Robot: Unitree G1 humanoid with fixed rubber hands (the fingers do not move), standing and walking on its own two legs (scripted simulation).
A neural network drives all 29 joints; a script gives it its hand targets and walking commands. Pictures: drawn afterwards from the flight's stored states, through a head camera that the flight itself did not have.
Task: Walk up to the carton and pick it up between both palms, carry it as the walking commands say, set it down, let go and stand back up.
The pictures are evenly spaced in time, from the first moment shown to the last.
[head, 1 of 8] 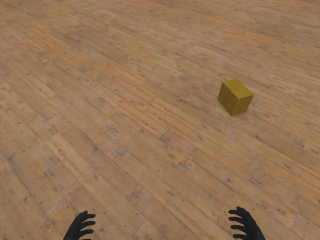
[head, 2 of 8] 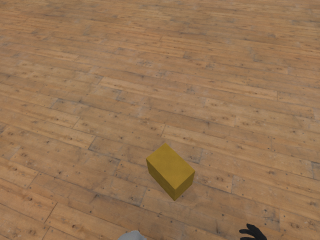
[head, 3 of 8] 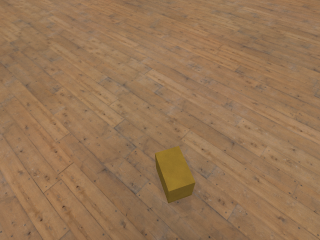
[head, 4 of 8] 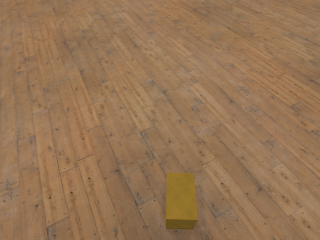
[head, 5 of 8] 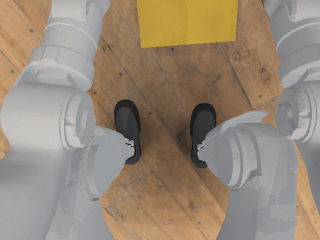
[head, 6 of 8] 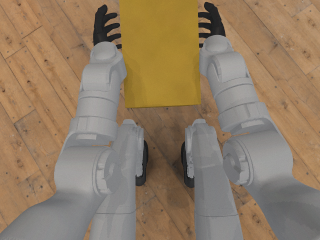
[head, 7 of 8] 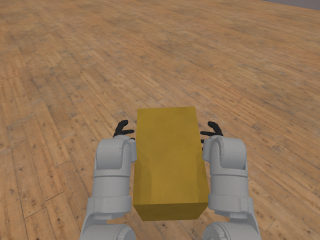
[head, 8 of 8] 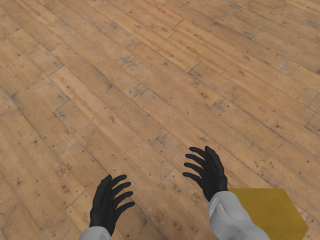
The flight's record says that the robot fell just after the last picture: yes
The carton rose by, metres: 0.69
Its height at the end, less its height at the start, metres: +0.04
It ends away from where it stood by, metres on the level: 7.32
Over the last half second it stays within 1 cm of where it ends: no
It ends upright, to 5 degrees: no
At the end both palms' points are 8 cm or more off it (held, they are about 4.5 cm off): yes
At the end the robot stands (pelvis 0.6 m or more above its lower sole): no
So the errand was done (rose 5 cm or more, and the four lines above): no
